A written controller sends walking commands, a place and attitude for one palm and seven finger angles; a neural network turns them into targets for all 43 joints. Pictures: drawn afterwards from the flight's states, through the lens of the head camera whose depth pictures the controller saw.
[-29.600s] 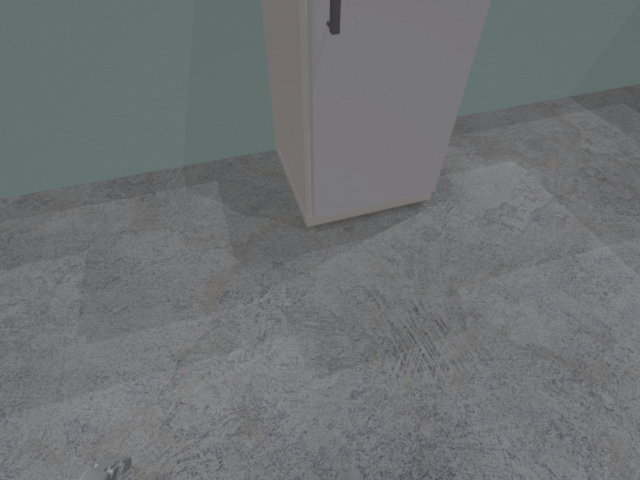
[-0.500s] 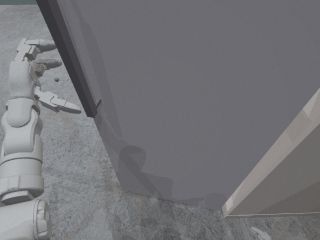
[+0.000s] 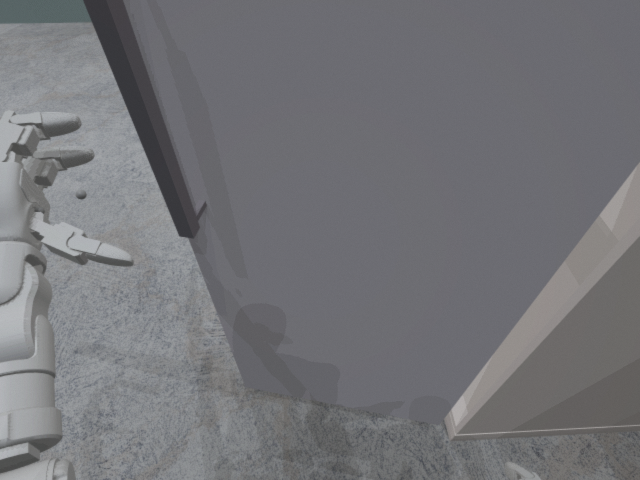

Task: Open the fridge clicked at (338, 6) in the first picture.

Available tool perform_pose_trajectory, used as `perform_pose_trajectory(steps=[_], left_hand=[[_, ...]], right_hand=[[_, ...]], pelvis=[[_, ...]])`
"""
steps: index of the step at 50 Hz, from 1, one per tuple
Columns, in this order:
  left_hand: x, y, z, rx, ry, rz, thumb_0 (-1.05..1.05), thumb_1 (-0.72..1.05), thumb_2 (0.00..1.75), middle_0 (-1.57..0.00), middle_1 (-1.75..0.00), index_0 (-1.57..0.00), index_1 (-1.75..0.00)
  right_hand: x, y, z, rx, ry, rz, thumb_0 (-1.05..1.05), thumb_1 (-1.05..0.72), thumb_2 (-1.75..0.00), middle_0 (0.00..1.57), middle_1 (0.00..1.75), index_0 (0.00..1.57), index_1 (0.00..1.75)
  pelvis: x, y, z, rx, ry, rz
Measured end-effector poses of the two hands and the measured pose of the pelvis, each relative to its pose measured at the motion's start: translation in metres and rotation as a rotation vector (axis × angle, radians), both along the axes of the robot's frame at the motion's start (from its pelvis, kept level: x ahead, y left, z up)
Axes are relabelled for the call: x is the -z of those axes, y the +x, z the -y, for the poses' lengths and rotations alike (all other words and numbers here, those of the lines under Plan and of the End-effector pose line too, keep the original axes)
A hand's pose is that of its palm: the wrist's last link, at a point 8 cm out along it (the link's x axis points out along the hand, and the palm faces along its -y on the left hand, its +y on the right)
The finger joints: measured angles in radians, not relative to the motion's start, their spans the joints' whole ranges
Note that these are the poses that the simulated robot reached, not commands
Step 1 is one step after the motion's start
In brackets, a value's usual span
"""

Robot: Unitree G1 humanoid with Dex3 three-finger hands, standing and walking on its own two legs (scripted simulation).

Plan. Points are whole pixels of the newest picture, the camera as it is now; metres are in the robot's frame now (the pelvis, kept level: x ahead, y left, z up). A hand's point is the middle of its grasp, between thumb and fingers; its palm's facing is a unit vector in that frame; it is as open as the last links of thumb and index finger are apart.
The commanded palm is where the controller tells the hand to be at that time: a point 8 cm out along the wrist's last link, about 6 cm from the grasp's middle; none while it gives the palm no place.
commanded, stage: slip the hand off the handle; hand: left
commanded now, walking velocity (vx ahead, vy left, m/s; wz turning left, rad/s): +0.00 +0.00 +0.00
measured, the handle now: (158, 113) +0.44 +0.21 +0.24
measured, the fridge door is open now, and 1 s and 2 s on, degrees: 76 76 76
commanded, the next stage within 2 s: draw the hand back to the body in 0.36 s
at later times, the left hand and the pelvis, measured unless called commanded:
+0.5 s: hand (23, 255) +0.26 +0.28 +0.21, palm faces +0.35 -0.92 -0.18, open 14.7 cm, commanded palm +0.23 +0.32 +0.21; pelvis -0.01 -0.02 +0.00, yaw +3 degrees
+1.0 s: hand (26, 318) +0.22 +0.27 +0.18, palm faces +0.05 -1.00 -0.07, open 14.6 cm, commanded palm +0.18 +0.32 +0.20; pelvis -0.02 +0.00 +0.01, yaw +2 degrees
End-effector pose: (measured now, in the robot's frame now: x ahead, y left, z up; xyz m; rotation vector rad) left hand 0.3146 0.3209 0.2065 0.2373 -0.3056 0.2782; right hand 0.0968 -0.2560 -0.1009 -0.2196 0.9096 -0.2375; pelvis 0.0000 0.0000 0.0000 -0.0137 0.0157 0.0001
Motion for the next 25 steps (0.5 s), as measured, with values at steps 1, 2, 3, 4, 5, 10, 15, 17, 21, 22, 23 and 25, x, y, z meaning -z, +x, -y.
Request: perform_pose_trajectory(steps=[1, 2, 3, 4, 5, 10, 15, 17, 21, 22, 23, 25], left_hand=[[-0.001, -0.005, 0.000, -0.002, 0.002, 0.003, -0.01, -0.56, 0.20, -0.25, -1.15, -0.26, -1.15], [-0.001, -0.009, 0.000, -0.003, 0.003, 0.004, -0.01, -0.56, 0.20, -0.25, -1.15, -0.26, -1.15], [-0.002, -0.013, 0.000, -0.004, 0.003, 0.004, -0.01, -0.56, 0.20, -0.25, -1.15, -0.26, -1.15], [-0.003, -0.017, 0.000, -0.005, 0.002, 0.003, -0.01, -0.56, 0.20, -0.25, -1.15, -0.26, -1.15], [-0.003, -0.021, 0.000, -0.005, 0.001, 0.001, -0.01, -0.56, 0.20, -0.25, -1.15, -0.26, -1.15], [-0.007, -0.038, 0.002, -0.004, 0.002, 0.003, -0.01, -0.56, 0.20, -0.25, -1.15, -0.26, -1.15], [-0.007, -0.058, 0.001, -0.007, 0.003, 0.003, -0.01, -0.56, 0.20, -0.25, -1.15, -0.26, -1.15], [-0.006, -0.067, -0.001, -0.016, 0.002, 0.000, -0.01, -0.56, 0.20, -0.25, -1.15, -0.26, -1.15], [-0.004, -0.083, -0.006, -0.037, -0.001, -0.006, -0.01, -0.56, 0.20, -0.25, -1.15, -0.26, -1.15], [-0.004, -0.085, -0.007, -0.041, -0.002, -0.005, -0.01, -0.56, 0.20, -0.25, -1.15, -0.26, -1.15], [-0.004, -0.087, -0.008, -0.045, -0.005, -0.002, -0.01, -0.56, 0.20, -0.25, -1.15, -0.26, -1.15], [-0.004, -0.089, -0.008, -0.047, -0.008, 0.004, -0.01, -0.56, 0.20, -0.25, -1.15, -0.26, -1.15]], right_hand=[[-0.001, 0.007, -0.002, -0.014, 0.001, 0.016, 0.01, -0.91, -0.90, 0.21, 0.29, 0.21, 0.30], [-0.002, 0.013, -0.004, -0.027, 0.001, 0.033, 0.01, -0.91, -0.90, 0.21, 0.29, 0.21, 0.30], [-0.004, 0.020, -0.006, -0.040, 0.002, 0.050, 0.01, -0.91, -0.90, 0.21, 0.29, 0.21, 0.30], [-0.006, 0.027, -0.008, -0.053, 0.003, 0.068, 0.01, -0.91, -0.90, 0.21, 0.29, 0.21, 0.30], [-0.008, 0.034, -0.010, -0.064, 0.004, 0.087, 0.01, -0.91, -0.90, 0.21, 0.29, 0.21, 0.30], [-0.021, 0.064, -0.019, -0.116, 0.013, 0.181, 0.01, -0.90, -0.90, 0.21, 0.30, 0.21, 0.30], [-0.031, 0.082, -0.023, -0.152, 0.021, 0.244, 0.01, -0.90, -0.90, 0.21, 0.30, 0.21, 0.30], [-0.033, 0.085, -0.023, -0.161, 0.020, 0.255, 0.01, -0.90, -0.90, 0.21, 0.30, 0.21, 0.30], [-0.033, 0.086, -0.021, -0.173, 0.013, 0.256, 0.01, -0.90, -0.90, 0.21, 0.30, 0.21, 0.30], [-0.032, 0.085, -0.020, -0.176, 0.009, 0.251, 0.01, -0.90, -0.90, 0.21, 0.30, 0.21, 0.30], [-0.031, 0.084, -0.019, -0.178, 0.005, 0.245, 0.01, -0.90, -0.90, 0.21, 0.30, 0.21, 0.30], [-0.028, 0.080, -0.016, -0.181, -0.002, 0.231, 0.01, -0.90, -0.90, 0.21, 0.30, 0.21, 0.30]], pelvis=[[0.000, -0.001, 0.000, -0.004, 0.000, 0.004], [0.000, -0.002, 0.000, -0.007, -0.001, 0.008], [0.000, -0.003, 0.001, -0.011, 0.000, 0.012], [0.000, -0.003, 0.001, -0.014, 0.000, 0.015], [0.000, -0.004, 0.002, -0.017, 0.000, 0.018], [-0.001, -0.007, 0.004, -0.024, 0.002, 0.035], [-0.002, -0.009, 0.008, -0.026, 0.006, 0.050], [-0.002, -0.009, 0.010, -0.028, 0.007, 0.056], [-0.001, -0.010, 0.014, -0.033, 0.007, 0.066], [-0.001, -0.011, 0.014, -0.036, 0.006, 0.068], [-0.001, -0.011, 0.015, -0.039, 0.006, 0.069], [-0.001, -0.013, 0.016, -0.045, 0.005, 0.071]])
